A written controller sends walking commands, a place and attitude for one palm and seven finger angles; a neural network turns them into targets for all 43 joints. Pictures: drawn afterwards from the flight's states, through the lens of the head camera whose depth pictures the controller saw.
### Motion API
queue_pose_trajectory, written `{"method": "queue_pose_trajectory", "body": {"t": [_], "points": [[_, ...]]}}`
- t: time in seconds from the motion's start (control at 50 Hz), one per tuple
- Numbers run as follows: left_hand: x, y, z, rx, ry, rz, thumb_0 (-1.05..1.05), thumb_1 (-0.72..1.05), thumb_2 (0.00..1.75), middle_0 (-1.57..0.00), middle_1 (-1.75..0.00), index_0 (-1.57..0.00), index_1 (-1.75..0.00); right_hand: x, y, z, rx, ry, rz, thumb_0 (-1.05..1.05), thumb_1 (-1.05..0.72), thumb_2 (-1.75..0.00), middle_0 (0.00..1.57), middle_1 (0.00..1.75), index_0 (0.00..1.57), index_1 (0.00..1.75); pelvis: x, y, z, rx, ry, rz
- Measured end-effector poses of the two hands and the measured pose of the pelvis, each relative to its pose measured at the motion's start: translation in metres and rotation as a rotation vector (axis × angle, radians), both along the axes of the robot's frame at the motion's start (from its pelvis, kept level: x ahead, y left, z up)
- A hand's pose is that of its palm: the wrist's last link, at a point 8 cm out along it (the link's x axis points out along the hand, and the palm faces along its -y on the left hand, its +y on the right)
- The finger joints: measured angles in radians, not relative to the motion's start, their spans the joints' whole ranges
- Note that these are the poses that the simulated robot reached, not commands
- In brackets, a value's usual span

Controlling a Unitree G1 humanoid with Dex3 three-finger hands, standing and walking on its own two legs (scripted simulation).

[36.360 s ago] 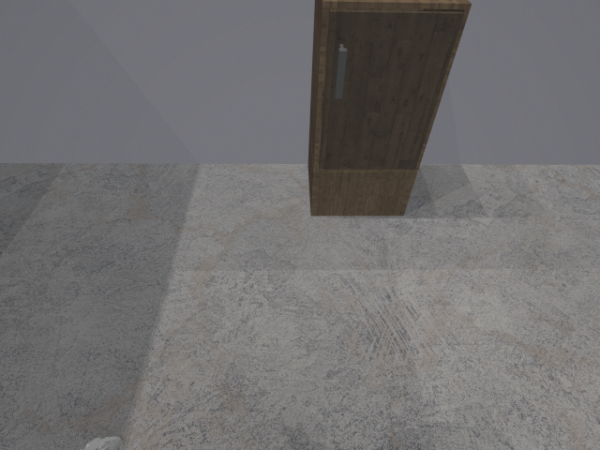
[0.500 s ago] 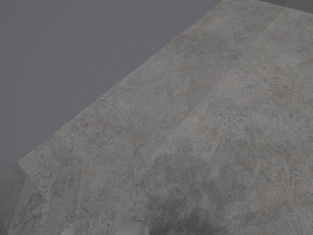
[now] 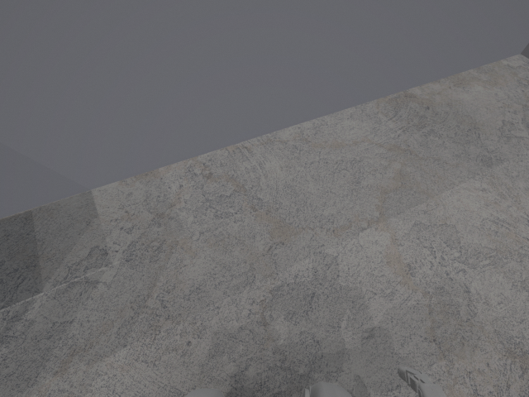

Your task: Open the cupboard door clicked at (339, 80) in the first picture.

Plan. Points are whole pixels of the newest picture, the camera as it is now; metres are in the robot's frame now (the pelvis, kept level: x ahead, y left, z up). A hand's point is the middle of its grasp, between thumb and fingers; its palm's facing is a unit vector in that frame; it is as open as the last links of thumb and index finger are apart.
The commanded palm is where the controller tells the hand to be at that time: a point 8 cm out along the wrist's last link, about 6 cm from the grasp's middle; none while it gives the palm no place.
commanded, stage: turn to face it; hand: left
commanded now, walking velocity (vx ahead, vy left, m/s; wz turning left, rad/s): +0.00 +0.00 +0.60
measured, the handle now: out of the picture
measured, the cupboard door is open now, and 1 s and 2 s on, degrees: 45 45 45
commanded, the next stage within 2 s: none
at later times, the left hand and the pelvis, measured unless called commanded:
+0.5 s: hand out of the picture +0.08 +0.15 -0.13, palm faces +0.23 -0.93 -0.29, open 7.4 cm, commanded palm none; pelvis +0.01 -0.06 +0.01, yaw +16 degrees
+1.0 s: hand out of the picture -0.11 +0.16 -0.18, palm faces +0.60 -0.76 -0.25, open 7.4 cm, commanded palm none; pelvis -0.01 -0.03 +0.00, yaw +35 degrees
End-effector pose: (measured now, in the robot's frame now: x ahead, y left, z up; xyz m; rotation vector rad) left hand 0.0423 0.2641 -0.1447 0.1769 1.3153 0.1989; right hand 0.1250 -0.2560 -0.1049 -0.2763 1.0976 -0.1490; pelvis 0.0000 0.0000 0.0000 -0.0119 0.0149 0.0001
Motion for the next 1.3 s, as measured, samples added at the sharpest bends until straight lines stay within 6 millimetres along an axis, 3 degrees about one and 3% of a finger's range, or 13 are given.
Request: {"method": "queue_pose_trajectory", "body": {"t": [0.2, 0.34, 0.42, 0.56, 0.68, 0.76, 0.86, 0.92, 0.96, 1.12, 1.3], "points": [[0.029, 0.003, 0.026, 0.017, -0.134, 0.041, 0.01, 0.91, 0.9, -0.19, -0.3, -0.19, -0.3, -0.034, 0.008, -0.002, 0.024, 0.137, 0.027, 0.0, -0.91, -0.9, 0.2, 0.3, 0.21, 0.3, 0.001, -0.005, 0.015, -0.018, 0.02, 0.095], [0.043, -0.025, 0.034, 0.04, -0.185, 0.065, 0.01, 0.91, 0.9, -0.19, -0.3, -0.19, -0.3, -0.053, -0.019, -0.02, 0.046, 0.225, 0.035, 0.0, -0.91, -0.9, 0.2, 0.3, 0.21, 0.3, 0.002, -0.031, 0.01, -0.002, 0.034, 0.176], [0.038, -0.047, 0.038, 0.074, -0.221, 0.092, 0.01, 0.9, 0.9, -0.2, -0.3, -0.2, -0.3, -0.048, -0.042, -0.039, 0.064, 0.255, 0.05, 0.01, -0.91, -0.9, 0.2, 0.3, 0.21, 0.3, 0.003, -0.053, 0.001, 0.021, 0.035, 0.219], [-0.007, -0.081, 0.048, 0.068, -0.154, 0.197, 0.0, 0.9, 0.9, -0.2, -0.3, -0.2, -0.3, -0.007, -0.057, -0.033, 0.072, 0.247, 0.143, 0.01, -0.91, -0.9, 0.2, 0.3, 0.2, 0.3, 0.008, -0.07, 0.014, 0.058, 0.01, 0.325], [-0.054, -0.094, 0.042, 0.055, -0.119, 0.338, 0.0, 0.91, 0.9, -0.2, -0.3, -0.2, -0.3, 0.039, -0.044, -0.026, 0.047, 0.223, 0.271, 0.01, -0.91, -0.9, 0.19, 0.3, 0.2, 0.3, 0.011, -0.075, 0.015, 0.061, 0.004, 0.416], [-0.096, -0.096, 0.032, 0.042, -0.068, 0.427, 0.0, 0.91, 0.9, -0.2, -0.3, -0.2, -0.3, 0.077, -0.016, -0.022, 0.032, 0.173, 0.371, 0.01, -0.91, -0.9, 0.19, 0.3, 0.2, 0.3, 0.009, -0.069, 0.011, 0.048, 0.002, 0.471], [-0.15, -0.092, 0.012, 0.008, 0.011, 0.533, 0.0, 0.91, 0.9, -0.2, -0.3, -0.2, -0.3, 0.12, 0.042, -0.013, 0.024, 0.068, 0.51, 0.01, -0.91, -0.9, 0.19, 0.3, 0.2, 0.3, 0.004, -0.053, 0.002, 0.031, 0.004, 0.535], [-0.177, -0.083, -0.005, -0.014, 0.05, 0.59, 0.0, 0.9, 0.9, -0.2, -0.3, -0.2, -0.3, 0.136, 0.075, -0.01, 0.021, -0.013, 0.583, 0.0, -0.91, -0.9, 0.19, 0.3, 0.2, 0.3, -0.001, -0.04, -0.009, 0.024, 0.008, 0.575], [-0.185, -0.075, -0.006, -0.015, 0.066, 0.616, 0.01, 0.91, 0.9, -0.2, -0.3, -0.2, -0.3, 0.136, 0.089, -0.005, 0.017, -0.03, 0.618, 0.0, -0.91, -0.9, 0.19, 0.3, 0.2, 0.3, -0.004, -0.035, -0.007, 0.017, 0.003, 0.594], [-0.161, -0.042, 0.015, 0.015, -0.079, 0.66, 0.01, 0.91, 0.9, -0.19, -0.3, -0.19, -0.3, 0.109, 0.1, 0.008, -0.021, 0.057, 0.667, 0.0, -0.91, -0.9, 0.2, 0.3, 0.21, 0.3, -0.005, -0.025, 0.013, -0.027, -0.001, 0.678], [-0.124, -0.032, 0.028, 0.06, -0.158, 0.678, 0.01, 0.91, 0.9, -0.19, -0.3, -0.19, -0.3, 0.091, 0.074, -0.004, -0.036, 0.185, 0.656, 0.0, -0.91, -0.9, 0.2, 0.3, 0.21, 0.3, 0.012, -0.032, 0.015, -0.026, 0.023, 0.764]]}}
